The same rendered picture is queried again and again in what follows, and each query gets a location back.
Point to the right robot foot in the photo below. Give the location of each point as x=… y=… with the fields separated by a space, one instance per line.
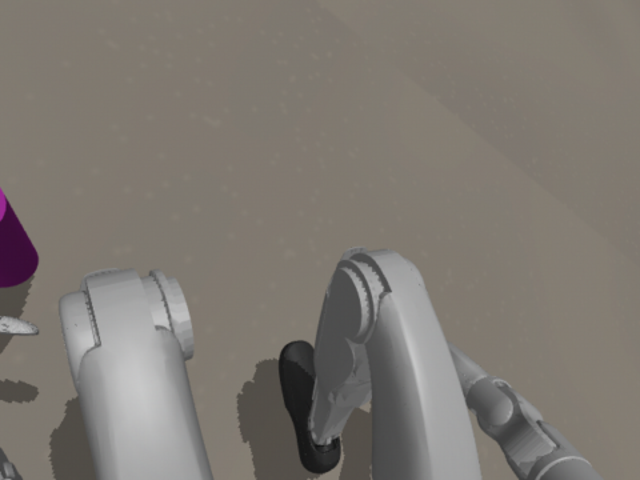
x=297 y=378

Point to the left robot hand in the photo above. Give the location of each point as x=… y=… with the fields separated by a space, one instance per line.
x=15 y=326

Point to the right robot arm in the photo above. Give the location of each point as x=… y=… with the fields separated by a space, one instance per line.
x=534 y=449

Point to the right robot hand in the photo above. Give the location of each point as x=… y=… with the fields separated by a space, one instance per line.
x=469 y=372

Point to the left robot arm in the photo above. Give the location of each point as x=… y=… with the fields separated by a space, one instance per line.
x=7 y=469

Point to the bottle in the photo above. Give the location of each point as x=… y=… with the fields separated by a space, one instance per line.
x=18 y=257

